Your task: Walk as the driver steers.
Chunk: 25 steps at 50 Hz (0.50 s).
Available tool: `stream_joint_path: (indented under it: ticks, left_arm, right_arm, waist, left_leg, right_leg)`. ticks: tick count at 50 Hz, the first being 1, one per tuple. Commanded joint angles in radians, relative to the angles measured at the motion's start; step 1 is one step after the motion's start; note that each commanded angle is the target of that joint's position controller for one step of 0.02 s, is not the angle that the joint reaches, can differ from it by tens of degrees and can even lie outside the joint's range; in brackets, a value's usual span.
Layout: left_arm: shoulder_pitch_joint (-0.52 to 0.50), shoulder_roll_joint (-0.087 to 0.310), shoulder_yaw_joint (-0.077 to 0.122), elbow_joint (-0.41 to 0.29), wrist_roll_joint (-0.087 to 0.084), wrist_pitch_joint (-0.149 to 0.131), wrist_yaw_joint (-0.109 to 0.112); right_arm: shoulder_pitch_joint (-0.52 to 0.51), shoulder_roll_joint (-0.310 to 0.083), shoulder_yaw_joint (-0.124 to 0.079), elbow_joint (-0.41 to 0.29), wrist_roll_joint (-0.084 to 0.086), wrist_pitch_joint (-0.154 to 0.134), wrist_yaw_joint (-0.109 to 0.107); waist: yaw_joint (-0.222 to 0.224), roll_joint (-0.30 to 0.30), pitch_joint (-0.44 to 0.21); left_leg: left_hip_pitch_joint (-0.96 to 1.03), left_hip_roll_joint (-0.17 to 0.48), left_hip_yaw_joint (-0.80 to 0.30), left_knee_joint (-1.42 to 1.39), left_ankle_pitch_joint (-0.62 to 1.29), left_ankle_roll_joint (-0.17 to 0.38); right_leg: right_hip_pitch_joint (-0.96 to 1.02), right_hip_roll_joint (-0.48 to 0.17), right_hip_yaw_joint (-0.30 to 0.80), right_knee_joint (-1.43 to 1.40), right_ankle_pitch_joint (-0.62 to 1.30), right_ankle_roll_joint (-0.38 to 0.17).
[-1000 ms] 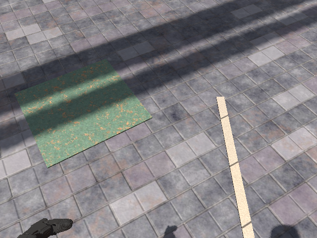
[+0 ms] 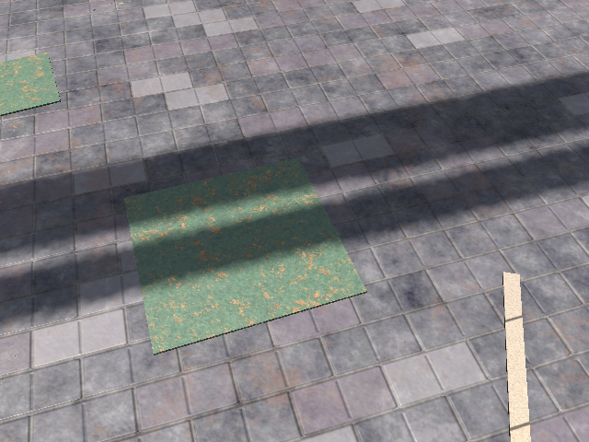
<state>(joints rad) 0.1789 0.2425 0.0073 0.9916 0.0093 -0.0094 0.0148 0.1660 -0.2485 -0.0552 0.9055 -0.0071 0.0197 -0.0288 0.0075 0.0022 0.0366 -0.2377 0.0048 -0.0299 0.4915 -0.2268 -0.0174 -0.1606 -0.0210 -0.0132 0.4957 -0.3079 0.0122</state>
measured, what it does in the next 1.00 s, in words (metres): stands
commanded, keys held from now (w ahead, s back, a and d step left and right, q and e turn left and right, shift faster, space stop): no key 1.00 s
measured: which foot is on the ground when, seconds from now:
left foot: down 0.00-1.00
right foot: down 0.00-1.00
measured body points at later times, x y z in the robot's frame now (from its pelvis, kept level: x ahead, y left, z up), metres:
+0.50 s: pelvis +0.00 -0.01 +0.00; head +0.01 -0.01 +0.45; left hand +0.04 +0.25 -0.15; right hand +0.06 -0.27 -0.15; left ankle +0.02 +0.13 -0.74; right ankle -0.02 -0.13 -0.74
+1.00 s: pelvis +0.00 -0.01 +0.00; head +0.01 -0.01 +0.45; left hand +0.00 +0.23 -0.15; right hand +0.03 -0.26 -0.15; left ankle +0.02 +0.13 -0.74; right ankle -0.02 -0.13 -0.74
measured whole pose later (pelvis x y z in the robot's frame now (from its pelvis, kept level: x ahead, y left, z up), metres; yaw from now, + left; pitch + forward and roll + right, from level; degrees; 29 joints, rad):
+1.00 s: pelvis +0.00 -0.01 +0.00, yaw +0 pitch -1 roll +0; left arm 0.30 0.20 0.00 1.08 0.00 -0.01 0.03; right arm 0.19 -0.21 -0.02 1.15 0.00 0.02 -0.05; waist 0.00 0.00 0.03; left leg -0.23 0.03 -0.04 0.47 -0.22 -0.03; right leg -0.15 0.00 -0.02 0.46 -0.30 0.00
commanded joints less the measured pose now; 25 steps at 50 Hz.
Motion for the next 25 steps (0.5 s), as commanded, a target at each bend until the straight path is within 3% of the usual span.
stream_joint_path:
  ticks: [1, 12, 25]
  left_arm:
    - [0.009, 0.125, 0.023, -0.023, -0.002, -0.006, 0.004]
    - [0.030, 0.114, 0.017, 0.020, -0.003, -0.001, 0.007]
    - [0.085, 0.098, 0.011, 0.050, -0.003, -0.002, 0.014]
  right_arm:
    - [-0.025, -0.104, -0.020, -0.018, 0.002, -0.012, -0.007]
    - [-0.016, -0.108, -0.012, 0.093, 0.005, -0.007, -0.018]
    - [-0.005, -0.094, 0.000, 0.175, 0.006, -0.006, -0.020]
  waist:
    - [0.006, 0.001, -0.046]
    - [0.000, -0.007, -0.028]
    - [-0.004, -0.005, -0.009]
  left_leg:
    - [0.093, 0.030, -0.029, -0.047, 0.228, 0.026]
    - [0.098, 0.030, -0.019, -0.063, 0.211, 0.019]
    - [0.083, 0.026, -0.008, -0.076, 0.170, 0.014]
  right_leg:
    - [-0.062, -0.037, 0.036, -0.108, 0.171, -0.020]
    - [-0.055, -0.024, 0.027, -0.126, 0.183, -0.023]
    - [-0.066, -0.015, 0.023, -0.138, 0.144, -0.024]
